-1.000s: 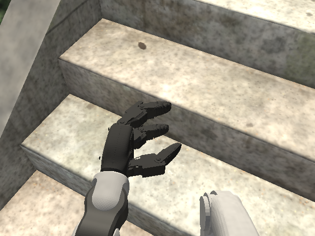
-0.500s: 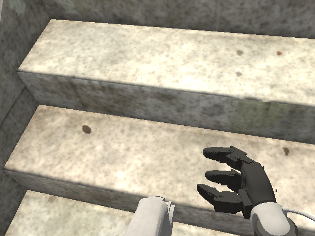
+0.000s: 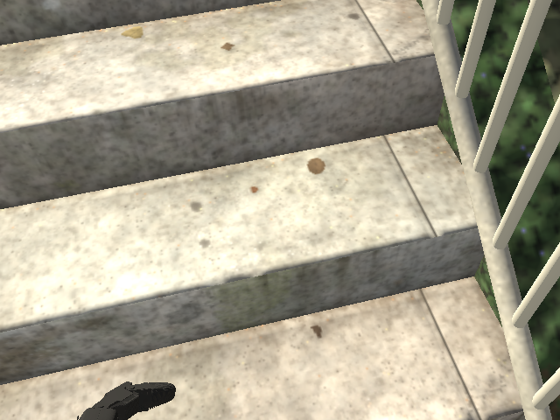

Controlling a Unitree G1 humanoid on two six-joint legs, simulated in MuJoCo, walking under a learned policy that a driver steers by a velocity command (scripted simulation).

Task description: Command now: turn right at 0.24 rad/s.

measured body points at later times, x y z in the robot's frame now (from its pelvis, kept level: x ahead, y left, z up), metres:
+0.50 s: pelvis +0.04 -0.05 +0.04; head +0.08 -0.04 +0.49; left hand +0.25 +0.18 -0.01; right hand +0.21 -0.28 -0.08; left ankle +0.05 +0.05 -0.66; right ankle +0.12 -0.16 -0.62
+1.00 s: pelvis +0.07 -0.04 +0.05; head +0.10 +0.00 +0.50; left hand -0.01 +0.23 -0.06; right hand +0.37 -0.09 -0.03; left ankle +0.05 +0.08 -0.66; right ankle +0.16 -0.14 -0.66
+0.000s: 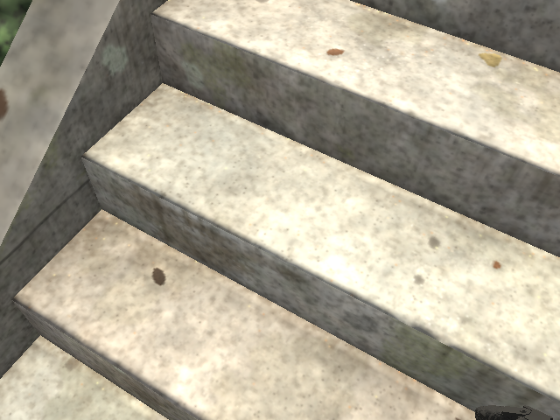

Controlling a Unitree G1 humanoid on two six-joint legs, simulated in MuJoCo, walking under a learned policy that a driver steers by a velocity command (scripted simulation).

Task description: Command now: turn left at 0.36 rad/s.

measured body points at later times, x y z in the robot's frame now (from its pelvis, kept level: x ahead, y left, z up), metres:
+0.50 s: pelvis +0.10 -0.03 +0.02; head +0.07 -0.03 +0.47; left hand +0.35 +0.16 -0.03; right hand +0.06 -0.29 -0.11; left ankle +0.06 +0.11 -0.71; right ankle +0.06 -0.14 -0.38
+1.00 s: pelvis +0.33 -0.28 +0.20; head +0.33 -0.30 +0.65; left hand +0.38 -0.06 +0.07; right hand +0.51 -0.53 +0.17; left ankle +0.48 -0.22 -0.18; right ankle +0.25 -0.25 -0.53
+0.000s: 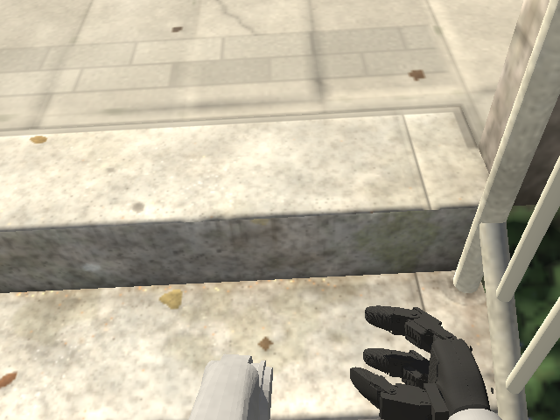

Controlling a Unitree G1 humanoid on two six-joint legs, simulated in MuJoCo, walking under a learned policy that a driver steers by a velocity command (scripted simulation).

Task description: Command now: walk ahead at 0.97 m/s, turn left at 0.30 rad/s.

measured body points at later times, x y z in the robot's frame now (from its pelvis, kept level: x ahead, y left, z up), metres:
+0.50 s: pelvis +0.35 -0.05 +0.23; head +0.38 -0.07 +0.68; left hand +0.67 +0.10 +0.35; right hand +0.39 -0.28 +0.07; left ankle +0.23 +0.02 -0.51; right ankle +0.50 -0.16 -0.37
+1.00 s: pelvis +0.65 +0.16 +0.36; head +0.70 +0.18 +0.81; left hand +0.44 +0.30 +0.23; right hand +1.00 +0.16 +0.30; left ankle +0.73 +0.30 -0.18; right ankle +0.54 -0.17 -0.31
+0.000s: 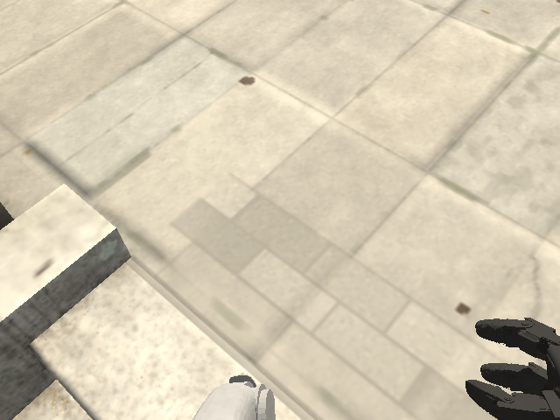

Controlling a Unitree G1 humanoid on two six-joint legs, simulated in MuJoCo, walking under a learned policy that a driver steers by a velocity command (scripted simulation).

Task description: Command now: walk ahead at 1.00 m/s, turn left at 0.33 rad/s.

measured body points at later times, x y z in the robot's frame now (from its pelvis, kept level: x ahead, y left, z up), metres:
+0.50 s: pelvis +0.44 +0.00 +0.19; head +0.45 +0.03 +0.64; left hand +0.69 +0.17 +0.09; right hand +0.33 -0.25 +0.08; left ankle +0.19 +0.06 -0.47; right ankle +0.54 -0.05 -0.52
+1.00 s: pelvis +0.88 -0.05 +0.19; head +0.90 -0.03 +0.64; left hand +1.20 +0.08 +0.10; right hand +0.77 -0.31 +0.10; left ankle +0.96 +0.09 -0.54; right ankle +0.78 -0.09 -0.41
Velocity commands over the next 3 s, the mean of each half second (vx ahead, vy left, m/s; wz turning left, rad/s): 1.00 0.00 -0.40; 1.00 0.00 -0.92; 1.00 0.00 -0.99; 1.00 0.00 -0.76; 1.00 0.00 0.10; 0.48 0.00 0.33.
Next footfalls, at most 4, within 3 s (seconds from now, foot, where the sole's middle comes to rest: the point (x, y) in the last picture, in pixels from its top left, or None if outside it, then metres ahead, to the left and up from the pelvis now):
0.50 right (320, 319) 0.57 -0.06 -0.57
0.84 left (255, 167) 1.00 0.07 -0.57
1.28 right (411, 113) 1.16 -0.36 -0.57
1.66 left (478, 29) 1.50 -0.64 -0.57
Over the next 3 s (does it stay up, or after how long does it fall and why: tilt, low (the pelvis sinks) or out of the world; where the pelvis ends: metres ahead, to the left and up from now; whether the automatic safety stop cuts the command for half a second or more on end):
stays up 1.32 -1.63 0.18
